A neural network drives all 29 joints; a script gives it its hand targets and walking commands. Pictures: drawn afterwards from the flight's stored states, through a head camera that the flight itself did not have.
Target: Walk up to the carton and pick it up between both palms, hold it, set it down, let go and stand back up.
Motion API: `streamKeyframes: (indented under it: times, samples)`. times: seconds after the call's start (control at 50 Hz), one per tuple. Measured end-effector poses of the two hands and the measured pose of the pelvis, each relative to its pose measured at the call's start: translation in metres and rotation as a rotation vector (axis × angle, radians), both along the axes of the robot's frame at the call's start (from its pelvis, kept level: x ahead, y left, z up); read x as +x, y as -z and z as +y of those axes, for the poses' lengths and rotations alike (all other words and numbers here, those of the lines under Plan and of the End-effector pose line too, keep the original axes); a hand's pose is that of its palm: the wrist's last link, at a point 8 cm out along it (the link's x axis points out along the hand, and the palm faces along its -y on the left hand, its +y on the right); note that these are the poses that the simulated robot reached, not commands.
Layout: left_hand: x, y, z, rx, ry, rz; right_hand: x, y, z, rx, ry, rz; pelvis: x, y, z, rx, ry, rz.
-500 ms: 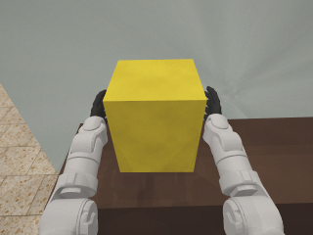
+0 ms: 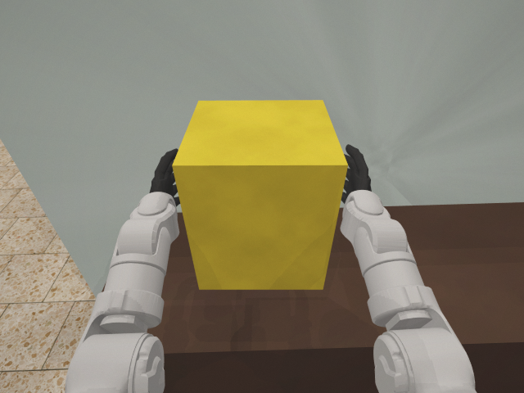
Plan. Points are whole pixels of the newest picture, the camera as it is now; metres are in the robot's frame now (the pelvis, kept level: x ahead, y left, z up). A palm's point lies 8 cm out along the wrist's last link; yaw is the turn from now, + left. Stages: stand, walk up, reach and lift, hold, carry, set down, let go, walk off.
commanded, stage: hold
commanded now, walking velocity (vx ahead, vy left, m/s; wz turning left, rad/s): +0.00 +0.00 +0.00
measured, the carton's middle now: (260, 195) +0.41 -0.01 +0.15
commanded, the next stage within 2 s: none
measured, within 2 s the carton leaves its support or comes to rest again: neither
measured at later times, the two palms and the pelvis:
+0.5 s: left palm (161, 195) +0.37 +0.14 +0.19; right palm (358, 192) +0.37 -0.16 +0.18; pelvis +0.00 +0.00 +0.00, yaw +0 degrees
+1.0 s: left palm (160, 195) +0.37 +0.14 +0.19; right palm (358, 191) +0.37 -0.16 +0.18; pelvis +0.00 +0.00 +0.00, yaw +0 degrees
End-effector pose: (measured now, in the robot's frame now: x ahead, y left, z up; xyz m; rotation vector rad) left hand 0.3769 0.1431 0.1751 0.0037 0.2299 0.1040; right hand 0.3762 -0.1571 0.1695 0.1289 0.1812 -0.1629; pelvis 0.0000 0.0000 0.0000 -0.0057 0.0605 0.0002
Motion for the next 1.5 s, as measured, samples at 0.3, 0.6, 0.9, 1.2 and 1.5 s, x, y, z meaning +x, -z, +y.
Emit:
streamKeyframes:
  times: [0.3, 0.6, 0.9, 1.2, 1.5]
  samples:
    - [-0.007, -0.009, 0.0, 0.014, 0.0, -0.003, -0.006, -0.007, 0.0, 0.007, -0.002, -0.006, -0.003, 0.0, -0.001, 0.001, 0.0, -0.011]
    - [-0.009, -0.014, 0.0, 0.022, 0.0, -0.005, -0.008, -0.011, 0.0, 0.007, -0.004, -0.011, -0.004, 0.0, -0.001, 0.001, 0.0, -0.013]
    - [-0.01, -0.013, 0.0, 0.019, -0.001, 0.0, -0.008, -0.012, 0.0, 0.006, -0.005, -0.009, -0.004, 0.0, -0.001, 0.001, -0.001, -0.014]
    - [-0.01, -0.014, 0.001, 0.019, -0.002, -0.003, -0.008, -0.013, 0.001, 0.004, -0.006, -0.015, -0.004, 0.0, -0.001, 0.001, -0.001, -0.014]
    - [-0.011, -0.015, 0.001, 0.018, -0.002, -0.003, -0.009, -0.015, 0.001, 0.004, -0.005, -0.018, -0.005, 0.0, -0.001, 0.001, -0.001, -0.016]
